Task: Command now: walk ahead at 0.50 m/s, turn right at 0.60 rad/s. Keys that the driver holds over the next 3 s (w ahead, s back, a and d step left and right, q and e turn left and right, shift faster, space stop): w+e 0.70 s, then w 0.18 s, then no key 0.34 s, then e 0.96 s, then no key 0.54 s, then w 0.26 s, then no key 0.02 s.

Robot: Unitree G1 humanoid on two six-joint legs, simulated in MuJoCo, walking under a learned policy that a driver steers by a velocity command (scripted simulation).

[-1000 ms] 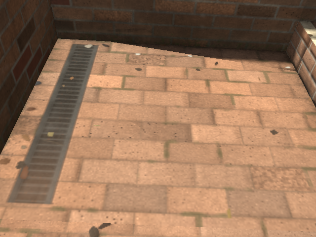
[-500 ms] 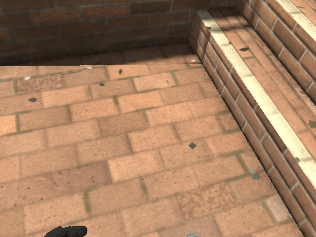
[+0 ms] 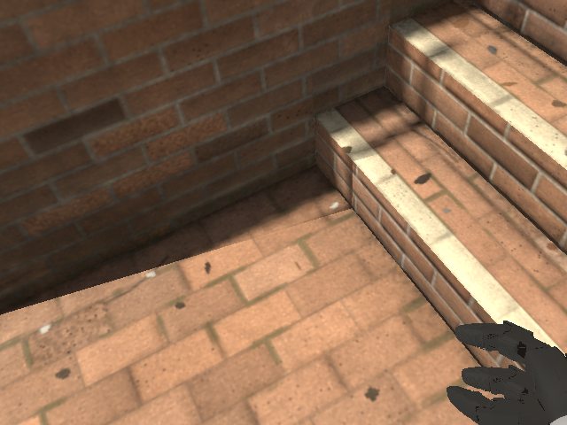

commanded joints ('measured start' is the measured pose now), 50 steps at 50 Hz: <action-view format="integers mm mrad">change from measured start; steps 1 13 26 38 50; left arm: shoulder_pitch -115 -234 -554 -293 -281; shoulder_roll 168 51 45 118 59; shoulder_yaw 35 -6 -43 -20 -43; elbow -85 -151 -272 -147 -96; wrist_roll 1 40 46 8 -15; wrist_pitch -15 55 50 1 -13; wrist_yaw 9 -59 -103 -28 -16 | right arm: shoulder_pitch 31 358 514 437 450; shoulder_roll -107 -94 -202 -104 -39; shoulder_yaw -38 -38 -64 -17 1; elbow -45 94 202 73 109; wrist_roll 8 9 27 -25 -4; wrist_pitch -29 -87 -55 -3 -33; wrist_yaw -22 -52 -72 -39 -93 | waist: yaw -131 -136 -189 -225 -247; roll -175 63 47 -56 -99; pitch -68 -56 36 -115 -131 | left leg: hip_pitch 359 615 738 239 604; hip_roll -62 250 251 58 -16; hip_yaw -5 -118 202 2 55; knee -127 -409 -308 415 -274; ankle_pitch -45 228 585 -335 47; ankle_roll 26 155 69 -51 17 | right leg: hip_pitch -64 -695 -554 -248 -244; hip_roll -166 -79 -43 -217 -151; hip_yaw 97 -202 -434 -72 -116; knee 164 993 364 43 386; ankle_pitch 860 53 154 805 984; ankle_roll -7 62 -21 -157 -5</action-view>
